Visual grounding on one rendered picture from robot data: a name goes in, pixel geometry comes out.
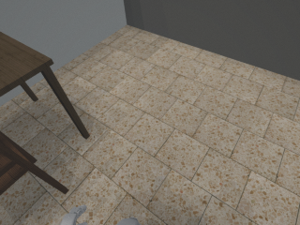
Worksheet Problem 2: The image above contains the table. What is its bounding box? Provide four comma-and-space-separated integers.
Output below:
0, 32, 90, 139

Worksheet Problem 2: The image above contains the left robot hand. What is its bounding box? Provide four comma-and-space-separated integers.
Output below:
59, 204, 88, 225

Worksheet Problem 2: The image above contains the chair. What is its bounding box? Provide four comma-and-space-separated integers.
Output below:
0, 131, 68, 195

